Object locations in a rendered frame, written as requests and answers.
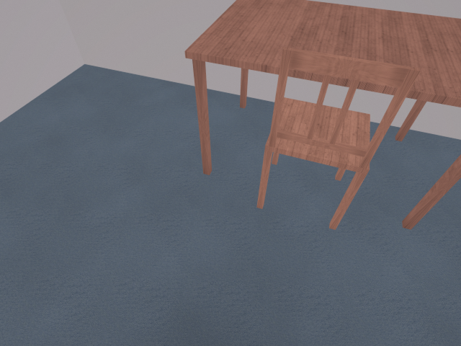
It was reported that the chair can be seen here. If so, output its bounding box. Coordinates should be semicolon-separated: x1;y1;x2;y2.
257;47;420;230

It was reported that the table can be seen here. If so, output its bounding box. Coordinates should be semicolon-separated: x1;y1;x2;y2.
185;0;461;230

